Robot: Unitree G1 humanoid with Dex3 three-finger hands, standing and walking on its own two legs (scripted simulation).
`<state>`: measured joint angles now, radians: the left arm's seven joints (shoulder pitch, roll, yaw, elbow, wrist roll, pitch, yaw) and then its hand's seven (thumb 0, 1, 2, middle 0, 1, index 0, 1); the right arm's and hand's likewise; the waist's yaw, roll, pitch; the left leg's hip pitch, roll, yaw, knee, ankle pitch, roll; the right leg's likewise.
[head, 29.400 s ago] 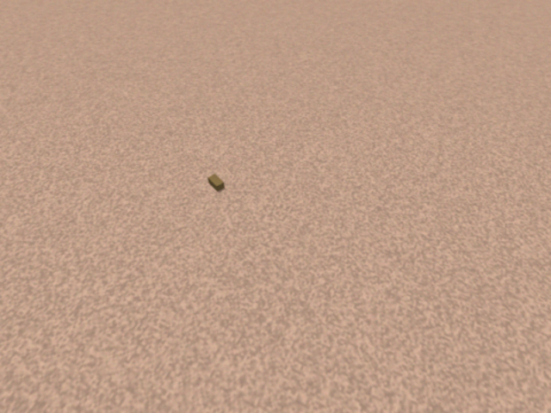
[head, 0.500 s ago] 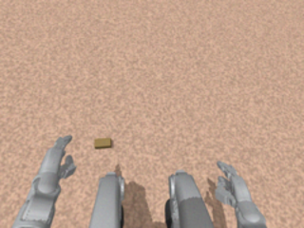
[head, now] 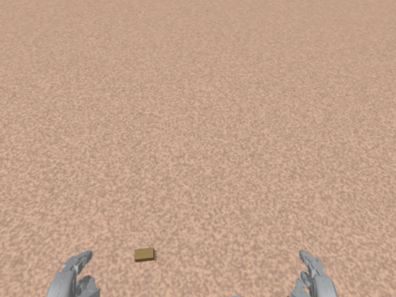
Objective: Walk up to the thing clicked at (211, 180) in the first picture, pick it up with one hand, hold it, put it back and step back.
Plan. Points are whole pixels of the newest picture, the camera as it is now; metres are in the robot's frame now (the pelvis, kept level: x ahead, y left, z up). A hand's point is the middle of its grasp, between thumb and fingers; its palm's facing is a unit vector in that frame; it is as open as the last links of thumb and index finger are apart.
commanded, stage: home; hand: left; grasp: from above
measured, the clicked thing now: (144, 254) +0.45 +0.20 -0.68
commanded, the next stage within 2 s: none
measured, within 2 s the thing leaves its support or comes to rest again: neither
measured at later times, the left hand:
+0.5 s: hand out of the picture +0.16 +0.18 -0.04, palm faces +0.07 -0.98 -0.20, open 7.4 cm
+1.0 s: hand out of the picture +0.17 +0.18 -0.03, palm faces +0.06 -0.98 -0.21, open 7.4 cm
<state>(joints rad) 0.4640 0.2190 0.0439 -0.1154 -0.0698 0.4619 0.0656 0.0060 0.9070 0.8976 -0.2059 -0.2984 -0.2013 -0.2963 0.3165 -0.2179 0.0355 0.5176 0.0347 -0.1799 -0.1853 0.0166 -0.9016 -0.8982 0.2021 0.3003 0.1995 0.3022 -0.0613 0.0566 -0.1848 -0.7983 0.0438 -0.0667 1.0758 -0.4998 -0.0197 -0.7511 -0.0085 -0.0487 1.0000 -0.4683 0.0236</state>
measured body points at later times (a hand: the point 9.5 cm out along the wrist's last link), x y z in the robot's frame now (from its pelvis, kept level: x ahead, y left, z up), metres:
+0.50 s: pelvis +0.00 +0.00 +0.01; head +0.02 +0.01 +0.46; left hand +0.15 +0.23 -0.02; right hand +0.17 -0.24 -0.05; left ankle +0.02 +0.13 -0.67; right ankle +0.01 -0.14 -0.67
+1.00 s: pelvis +0.00 +0.00 +0.01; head +0.02 +0.00 +0.46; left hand +0.16 +0.23 -0.02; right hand +0.17 -0.25 -0.05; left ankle +0.02 +0.13 -0.67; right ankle +0.01 -0.14 -0.67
